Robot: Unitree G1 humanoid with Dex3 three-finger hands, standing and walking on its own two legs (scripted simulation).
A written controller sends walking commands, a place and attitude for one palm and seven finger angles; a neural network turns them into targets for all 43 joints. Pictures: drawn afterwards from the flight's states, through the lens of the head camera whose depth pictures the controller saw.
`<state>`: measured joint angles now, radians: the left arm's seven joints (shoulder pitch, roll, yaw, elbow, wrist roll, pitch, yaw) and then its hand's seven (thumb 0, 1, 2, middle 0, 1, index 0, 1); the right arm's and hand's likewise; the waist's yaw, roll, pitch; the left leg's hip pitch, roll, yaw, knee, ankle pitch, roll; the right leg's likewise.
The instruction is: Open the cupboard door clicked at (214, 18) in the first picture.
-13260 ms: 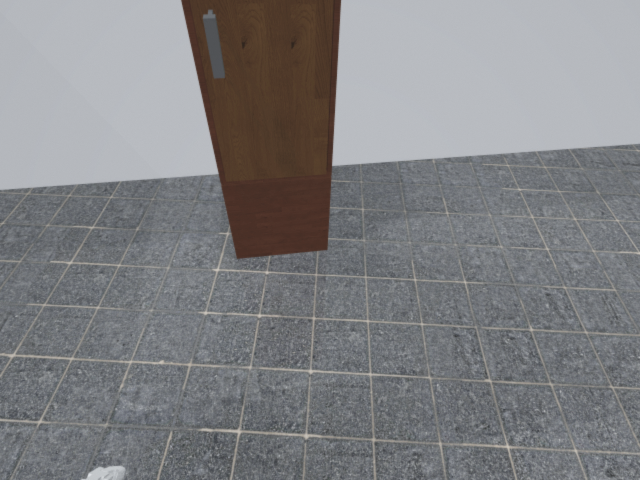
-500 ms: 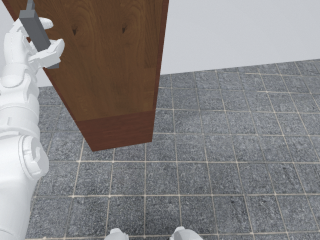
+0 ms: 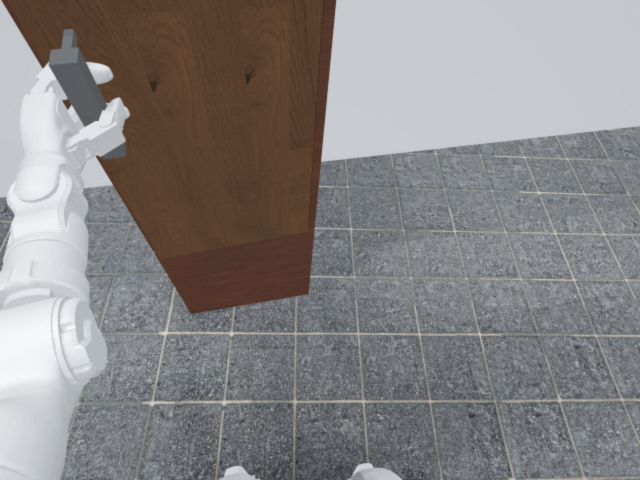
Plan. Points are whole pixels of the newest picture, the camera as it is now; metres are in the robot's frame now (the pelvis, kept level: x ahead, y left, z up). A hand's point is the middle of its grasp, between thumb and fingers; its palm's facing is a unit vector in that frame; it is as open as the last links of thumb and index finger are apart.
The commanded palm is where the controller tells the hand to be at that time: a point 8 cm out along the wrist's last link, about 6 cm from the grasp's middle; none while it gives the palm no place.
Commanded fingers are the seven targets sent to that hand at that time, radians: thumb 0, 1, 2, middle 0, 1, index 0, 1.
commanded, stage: pull the door open along its arc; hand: left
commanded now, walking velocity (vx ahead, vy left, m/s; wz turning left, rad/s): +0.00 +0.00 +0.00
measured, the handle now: (93, 96) +0.57 +0.23 +0.13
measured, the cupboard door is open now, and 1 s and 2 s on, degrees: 3 24 49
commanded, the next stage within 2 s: open thumb and fingers to let go in 1.44 s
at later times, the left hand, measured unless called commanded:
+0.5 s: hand (155, 171) +0.44 +0.14 +0.13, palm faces +0.55 -0.83 -0.01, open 6.0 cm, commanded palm +0.40 +0.18 +0.13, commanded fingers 0.00 0.90 0.90 -0.40 -1.35 -0.40 -1.35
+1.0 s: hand (161, 179) +0.43 +0.14 +0.13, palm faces +0.53 -0.85 +0.03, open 6.1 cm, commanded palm +0.35 +0.16 +0.13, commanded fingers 0.00 0.90 0.90 -0.40 -1.35 -0.40 -1.35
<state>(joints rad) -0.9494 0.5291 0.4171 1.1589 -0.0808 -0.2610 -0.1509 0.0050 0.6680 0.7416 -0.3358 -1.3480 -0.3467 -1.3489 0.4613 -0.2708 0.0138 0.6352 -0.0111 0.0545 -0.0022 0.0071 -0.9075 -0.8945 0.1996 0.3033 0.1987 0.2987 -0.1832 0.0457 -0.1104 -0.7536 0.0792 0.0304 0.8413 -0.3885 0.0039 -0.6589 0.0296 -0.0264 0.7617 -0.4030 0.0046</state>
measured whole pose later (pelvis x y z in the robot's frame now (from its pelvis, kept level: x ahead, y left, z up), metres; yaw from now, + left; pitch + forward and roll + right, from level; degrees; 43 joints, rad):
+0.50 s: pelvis -0.01 -0.01 +0.01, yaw +4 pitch +11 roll -1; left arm -0.73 0.03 0.25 0.76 0.05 -0.08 0.57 0.00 0.67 0.81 -0.33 -1.32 -0.36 -1.33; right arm 0.21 -0.20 -0.01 0.65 -0.07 0.00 0.02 0.01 -0.91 -0.89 0.20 0.30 0.20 0.30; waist -0.07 0.04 -0.14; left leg -0.62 0.04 -0.01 0.78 -0.35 -0.01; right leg -0.53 0.00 -0.07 0.75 -0.41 -0.01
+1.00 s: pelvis -0.02 -0.02 +0.01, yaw +2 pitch +10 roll -1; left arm -0.66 0.09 0.26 0.79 0.00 -0.23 0.53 0.01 0.68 0.75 -0.32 -1.35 -0.34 -1.34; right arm 0.42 -0.24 -0.05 0.74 -0.06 0.00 0.01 0.01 -0.91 -0.89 0.20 0.30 0.20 0.30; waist -0.09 0.05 -0.11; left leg -0.58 0.06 0.02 0.73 -0.32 -0.02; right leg -0.51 0.02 -0.04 0.72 -0.38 -0.02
